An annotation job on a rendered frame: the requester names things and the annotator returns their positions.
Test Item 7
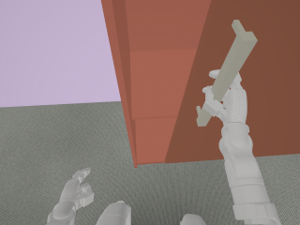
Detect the robot left hand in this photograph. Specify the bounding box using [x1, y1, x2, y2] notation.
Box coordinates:
[59, 167, 95, 210]

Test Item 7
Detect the right robot thigh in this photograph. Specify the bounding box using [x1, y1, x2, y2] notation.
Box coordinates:
[180, 214, 206, 225]

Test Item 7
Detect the right robot forearm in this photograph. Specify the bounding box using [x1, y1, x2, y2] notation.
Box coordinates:
[218, 122, 282, 225]

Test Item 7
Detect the left robot forearm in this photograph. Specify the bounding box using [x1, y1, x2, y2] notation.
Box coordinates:
[46, 201, 76, 225]

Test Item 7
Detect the robot right hand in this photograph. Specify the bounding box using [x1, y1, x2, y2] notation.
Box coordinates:
[202, 69, 248, 126]

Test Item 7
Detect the robot thigh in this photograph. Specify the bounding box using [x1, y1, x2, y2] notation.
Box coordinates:
[96, 202, 131, 225]
[180, 214, 206, 225]

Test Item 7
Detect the left robot thigh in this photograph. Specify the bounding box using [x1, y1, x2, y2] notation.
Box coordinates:
[96, 202, 131, 225]

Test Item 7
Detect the handle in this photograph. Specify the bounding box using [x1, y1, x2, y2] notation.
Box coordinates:
[196, 20, 258, 127]

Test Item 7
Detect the wardrobe door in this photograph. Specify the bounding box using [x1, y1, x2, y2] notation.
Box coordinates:
[165, 0, 300, 164]

